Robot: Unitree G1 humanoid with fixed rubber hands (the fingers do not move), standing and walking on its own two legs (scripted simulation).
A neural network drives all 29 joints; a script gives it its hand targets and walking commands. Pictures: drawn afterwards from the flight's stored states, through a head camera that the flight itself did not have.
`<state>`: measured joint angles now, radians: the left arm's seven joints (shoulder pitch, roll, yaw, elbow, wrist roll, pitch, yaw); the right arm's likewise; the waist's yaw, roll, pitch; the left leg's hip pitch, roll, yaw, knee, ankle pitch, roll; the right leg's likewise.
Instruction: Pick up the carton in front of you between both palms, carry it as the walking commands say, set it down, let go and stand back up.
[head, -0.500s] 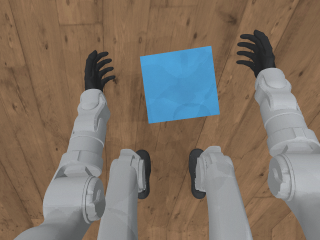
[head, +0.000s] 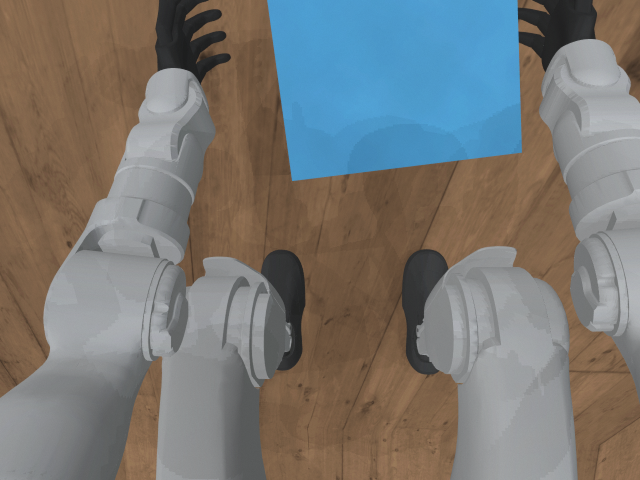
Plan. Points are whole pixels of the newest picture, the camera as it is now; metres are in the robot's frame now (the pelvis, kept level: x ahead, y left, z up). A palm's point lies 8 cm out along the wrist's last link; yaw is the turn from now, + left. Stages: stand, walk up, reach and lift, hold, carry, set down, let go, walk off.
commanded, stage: reach and lift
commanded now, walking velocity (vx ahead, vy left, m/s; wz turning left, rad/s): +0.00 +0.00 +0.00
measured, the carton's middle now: (383, 81) +0.50 -0.07 -0.25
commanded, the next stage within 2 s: none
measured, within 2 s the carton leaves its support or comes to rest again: leaves its support in 0.82 s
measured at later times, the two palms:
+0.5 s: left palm (215, 66) +0.52 +0.11 -0.17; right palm (544, 38) +0.51 -0.21 -0.18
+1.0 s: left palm (208, 62) +0.51 +0.09 -0.11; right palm (565, 40) +0.49 -0.21 -0.12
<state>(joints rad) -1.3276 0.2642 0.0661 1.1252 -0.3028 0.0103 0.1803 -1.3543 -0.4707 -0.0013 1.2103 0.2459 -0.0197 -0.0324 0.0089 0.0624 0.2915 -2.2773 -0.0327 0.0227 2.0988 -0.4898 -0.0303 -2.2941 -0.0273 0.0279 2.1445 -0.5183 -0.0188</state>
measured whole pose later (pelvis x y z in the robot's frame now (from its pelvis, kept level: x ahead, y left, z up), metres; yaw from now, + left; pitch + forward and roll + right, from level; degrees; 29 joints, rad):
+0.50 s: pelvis +0.00 +0.00 +0.00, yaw +0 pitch +39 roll +2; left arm -1.33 0.20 0.03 1.18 -0.30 -0.05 0.18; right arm -1.36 -0.39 0.07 1.24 0.27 -0.05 -0.06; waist -0.01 0.06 0.25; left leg -2.28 -0.04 0.01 2.11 -0.50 -0.04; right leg -2.29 -0.03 0.01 2.15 -0.53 -0.03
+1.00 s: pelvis +0.00 +0.00 +0.00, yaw -3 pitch +34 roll +2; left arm -1.09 0.11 0.21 0.87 -0.22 0.09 0.24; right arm -1.21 -0.29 0.05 0.99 0.20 0.14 -0.14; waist -0.01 0.08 0.17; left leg -2.20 -0.09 -0.03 2.14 -0.55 -0.08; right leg -2.22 0.02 0.03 2.16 -0.53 0.00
